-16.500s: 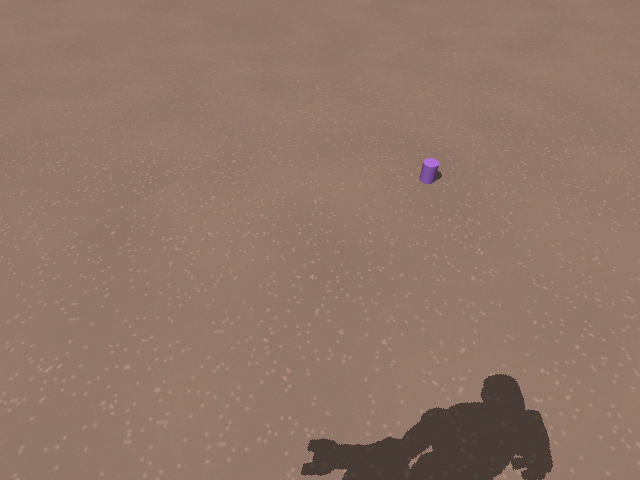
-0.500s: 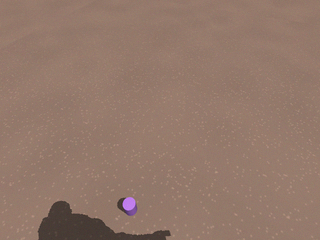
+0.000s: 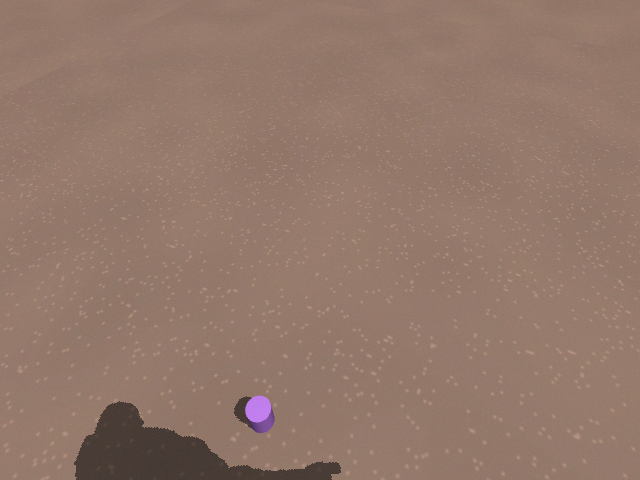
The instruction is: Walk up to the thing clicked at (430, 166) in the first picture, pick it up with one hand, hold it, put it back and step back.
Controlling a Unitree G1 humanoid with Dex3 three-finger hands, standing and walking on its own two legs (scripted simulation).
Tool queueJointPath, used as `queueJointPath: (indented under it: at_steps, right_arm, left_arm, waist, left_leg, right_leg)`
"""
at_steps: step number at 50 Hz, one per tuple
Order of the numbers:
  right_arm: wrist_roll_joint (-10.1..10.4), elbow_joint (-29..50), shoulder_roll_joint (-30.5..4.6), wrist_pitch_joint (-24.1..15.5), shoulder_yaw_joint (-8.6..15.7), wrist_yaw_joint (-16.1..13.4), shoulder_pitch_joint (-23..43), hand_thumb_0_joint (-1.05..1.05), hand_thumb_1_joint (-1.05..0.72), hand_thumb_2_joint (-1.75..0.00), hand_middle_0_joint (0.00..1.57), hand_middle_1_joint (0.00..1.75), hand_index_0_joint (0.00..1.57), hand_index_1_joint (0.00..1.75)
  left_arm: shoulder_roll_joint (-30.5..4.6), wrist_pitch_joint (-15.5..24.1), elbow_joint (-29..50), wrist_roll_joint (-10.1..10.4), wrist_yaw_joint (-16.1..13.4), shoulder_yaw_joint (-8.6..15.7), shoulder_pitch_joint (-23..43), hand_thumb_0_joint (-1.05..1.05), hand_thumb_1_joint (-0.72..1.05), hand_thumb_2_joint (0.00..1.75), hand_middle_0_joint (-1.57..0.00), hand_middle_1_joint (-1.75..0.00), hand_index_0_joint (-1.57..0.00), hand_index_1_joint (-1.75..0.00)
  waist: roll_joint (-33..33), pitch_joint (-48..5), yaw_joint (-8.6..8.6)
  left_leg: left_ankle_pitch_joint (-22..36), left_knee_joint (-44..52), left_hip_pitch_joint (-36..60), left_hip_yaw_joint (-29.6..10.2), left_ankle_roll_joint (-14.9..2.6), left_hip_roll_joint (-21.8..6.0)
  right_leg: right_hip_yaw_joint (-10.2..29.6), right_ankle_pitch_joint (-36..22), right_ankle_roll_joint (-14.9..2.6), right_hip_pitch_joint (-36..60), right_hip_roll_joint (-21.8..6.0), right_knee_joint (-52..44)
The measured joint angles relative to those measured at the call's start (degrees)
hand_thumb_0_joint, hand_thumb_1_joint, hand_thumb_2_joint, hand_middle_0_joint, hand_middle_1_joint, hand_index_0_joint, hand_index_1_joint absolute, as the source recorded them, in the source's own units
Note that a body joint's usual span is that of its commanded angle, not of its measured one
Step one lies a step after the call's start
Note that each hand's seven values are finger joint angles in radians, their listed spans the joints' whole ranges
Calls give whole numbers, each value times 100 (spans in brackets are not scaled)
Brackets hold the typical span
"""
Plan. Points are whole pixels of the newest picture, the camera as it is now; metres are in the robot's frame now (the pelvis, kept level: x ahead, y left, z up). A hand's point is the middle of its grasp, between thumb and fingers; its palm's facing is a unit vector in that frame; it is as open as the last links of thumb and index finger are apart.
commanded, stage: stand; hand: left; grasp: from above
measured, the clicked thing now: (260, 414) +0.43 +0.21 -0.73
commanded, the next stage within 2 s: rise first in 0.56 s
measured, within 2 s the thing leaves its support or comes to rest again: neither
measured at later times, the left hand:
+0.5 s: hand out of the picture +0.07 +0.26 -0.16, palm faces -0.02 -0.94 -0.34, open 7.4 cm
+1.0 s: hand out of the picture +0.15 +0.25 -0.18, palm faces -0.05 -0.93 -0.36, open 10.7 cm
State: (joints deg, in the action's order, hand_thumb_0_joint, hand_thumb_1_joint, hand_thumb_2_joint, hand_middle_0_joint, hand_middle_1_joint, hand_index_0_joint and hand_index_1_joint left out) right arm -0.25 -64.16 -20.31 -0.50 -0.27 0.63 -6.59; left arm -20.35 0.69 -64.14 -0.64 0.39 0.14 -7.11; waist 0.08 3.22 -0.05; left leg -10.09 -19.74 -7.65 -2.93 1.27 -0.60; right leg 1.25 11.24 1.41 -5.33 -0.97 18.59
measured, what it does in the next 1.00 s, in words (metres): stands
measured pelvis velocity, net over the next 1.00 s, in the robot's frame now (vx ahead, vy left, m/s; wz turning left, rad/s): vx -0.02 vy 0.00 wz -0.01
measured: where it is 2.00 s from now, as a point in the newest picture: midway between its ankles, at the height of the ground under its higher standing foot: outside the picture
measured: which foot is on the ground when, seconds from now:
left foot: down 0.00-1.00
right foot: down 0.00-1.00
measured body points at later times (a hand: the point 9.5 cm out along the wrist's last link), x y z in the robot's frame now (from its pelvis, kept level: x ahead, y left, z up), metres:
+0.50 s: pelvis +0.00 +0.00 +0.00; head +0.01 +0.00 +0.45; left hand +0.07 +0.31 -0.13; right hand +0.08 -0.30 -0.13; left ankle +0.01 +0.13 -0.75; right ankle -0.01 -0.14 -0.75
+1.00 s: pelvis -0.02 +0.00 -0.03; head +0.04 +0.01 +0.42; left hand +0.15 +0.30 -0.15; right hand +0.09 -0.26 -0.15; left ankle +0.01 +0.13 -0.75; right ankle -0.01 -0.14 -0.75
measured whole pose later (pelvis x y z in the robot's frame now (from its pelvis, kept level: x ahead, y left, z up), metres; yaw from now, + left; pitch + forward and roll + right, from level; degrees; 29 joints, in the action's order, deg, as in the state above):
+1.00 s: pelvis -0.02 +0.00 -0.03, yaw -1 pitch +7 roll -1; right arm 1.4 -42.1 -14.0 -2.5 0.9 -0.8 -13.5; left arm -19.4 -4.0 -53.7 -7.3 1.7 8.3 0.7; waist -0.1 -1.0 1.5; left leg -18.1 -40.9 -30.1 -2.9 1.3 -0.9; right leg 1.7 18.9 1.4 -27.7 0.1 39.2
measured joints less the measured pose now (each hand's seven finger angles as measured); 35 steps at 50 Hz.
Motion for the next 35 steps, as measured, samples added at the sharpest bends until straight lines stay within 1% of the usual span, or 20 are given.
queueJointPath:
  at_steps: [34,35]
  right_arm:
    - [-2,21,1,-1,11,-6,-23,1,-90,-90,21,30,21,30]
    - [82,220,2,24,-13,-47,-105,1,-91,-90,21,30,21,30]
  left_arm:
    - [2,-8,17,-7,-6,5,-78,1,90,90,-20,-30,-20,-30]
    - [18,-11,157,59,-36,34,-126,1,89,90,-20,-31,-20,-31]
  waist:
    - [4,8,-18]
    - [5,-44,-4]
  left_leg:
    - [14,-1,39,4,-20,19]
    - [-11,-86,-92,-3,-21,24]
  right_leg:
    - [2,-18,19,46,-21,-11]
    - [-4,15,17,-87,-22,86]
